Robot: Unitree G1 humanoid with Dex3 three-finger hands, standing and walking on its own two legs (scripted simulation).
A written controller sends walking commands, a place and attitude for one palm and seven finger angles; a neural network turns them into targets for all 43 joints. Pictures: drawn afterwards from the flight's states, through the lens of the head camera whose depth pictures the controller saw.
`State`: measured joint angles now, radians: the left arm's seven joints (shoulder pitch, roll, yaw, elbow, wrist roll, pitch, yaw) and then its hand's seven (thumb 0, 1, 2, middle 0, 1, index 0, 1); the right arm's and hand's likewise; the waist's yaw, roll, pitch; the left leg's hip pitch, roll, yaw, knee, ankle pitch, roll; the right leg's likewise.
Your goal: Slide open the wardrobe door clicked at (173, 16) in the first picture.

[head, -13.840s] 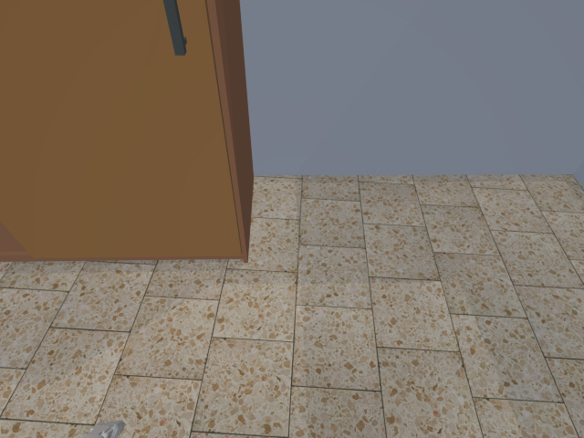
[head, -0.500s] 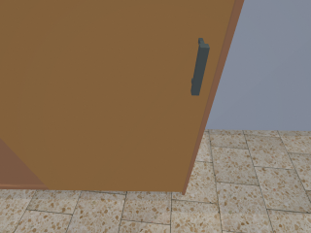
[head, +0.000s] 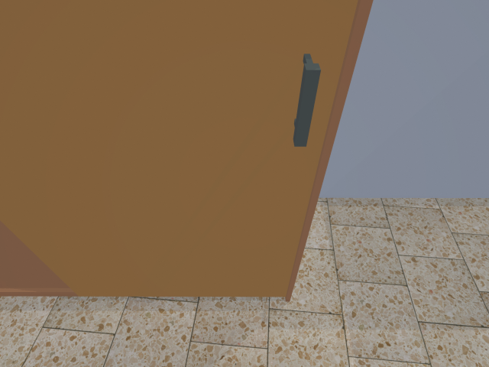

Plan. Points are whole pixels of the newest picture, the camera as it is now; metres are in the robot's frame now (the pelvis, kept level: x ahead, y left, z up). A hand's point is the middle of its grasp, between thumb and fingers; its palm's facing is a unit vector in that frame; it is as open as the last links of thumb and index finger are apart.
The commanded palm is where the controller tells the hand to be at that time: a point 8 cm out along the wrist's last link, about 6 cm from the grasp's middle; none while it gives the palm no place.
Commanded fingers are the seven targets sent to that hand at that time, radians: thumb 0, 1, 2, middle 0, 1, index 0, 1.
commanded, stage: come to a stop and stand still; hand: right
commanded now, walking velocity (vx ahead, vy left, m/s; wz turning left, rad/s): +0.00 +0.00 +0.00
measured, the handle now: (303, 101) +0.50 -0.07 +0.20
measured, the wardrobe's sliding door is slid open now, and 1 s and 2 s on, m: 0.00 0.00 0.00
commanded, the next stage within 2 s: look again from close up in 0.04 s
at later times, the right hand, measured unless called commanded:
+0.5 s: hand out of the picture -0.01 -0.15 -0.18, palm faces +0.02 +0.99 -0.15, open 7.4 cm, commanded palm none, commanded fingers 0.00 -0.90 -0.90 0.20 0.30 0.20 0.30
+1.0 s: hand out of the picture +0.04 -0.17 -0.16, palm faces +0.13 +0.97 -0.22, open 7.3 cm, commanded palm +0.12 -0.20 -0.06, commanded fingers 0.00 -0.78 -0.85 0.21 0.38 0.21 0.38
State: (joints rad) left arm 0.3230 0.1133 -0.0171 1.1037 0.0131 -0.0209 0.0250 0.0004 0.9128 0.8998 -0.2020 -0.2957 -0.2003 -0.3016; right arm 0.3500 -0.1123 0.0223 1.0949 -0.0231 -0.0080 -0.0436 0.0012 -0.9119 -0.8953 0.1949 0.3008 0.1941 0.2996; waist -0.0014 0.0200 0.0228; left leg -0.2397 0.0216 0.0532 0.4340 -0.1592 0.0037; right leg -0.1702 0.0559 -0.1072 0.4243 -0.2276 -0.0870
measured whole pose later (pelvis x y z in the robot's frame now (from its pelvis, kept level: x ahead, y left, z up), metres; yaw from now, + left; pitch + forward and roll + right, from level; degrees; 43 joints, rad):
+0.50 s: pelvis +0.01 +0.00 +0.00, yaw +0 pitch -2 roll +0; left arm 0.32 0.11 -0.01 1.12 0.01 -0.02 0.03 0.00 0.91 0.90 -0.20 -0.30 -0.20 -0.30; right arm 0.34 -0.11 0.02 1.10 -0.02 -0.01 -0.05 0.00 -0.91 -0.90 0.19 0.30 0.19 0.30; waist 0.00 0.02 0.03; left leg -0.23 0.03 0.04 0.43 -0.17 0.00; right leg -0.14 0.06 -0.11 0.39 -0.23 -0.09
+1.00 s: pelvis +0.01 +0.01 +0.00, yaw +0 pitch -2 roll +0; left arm 0.38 0.13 -0.05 1.00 -0.01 -0.11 0.06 0.02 0.93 0.90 -0.21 -0.30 -0.20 -0.30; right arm 0.50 -0.17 0.00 0.60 0.07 0.18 -0.10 0.07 -0.97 -0.89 0.20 0.31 0.20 0.30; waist 0.00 0.03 0.04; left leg -0.26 0.02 0.04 0.51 -0.22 0.01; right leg -0.16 0.05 -0.12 0.45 -0.27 -0.07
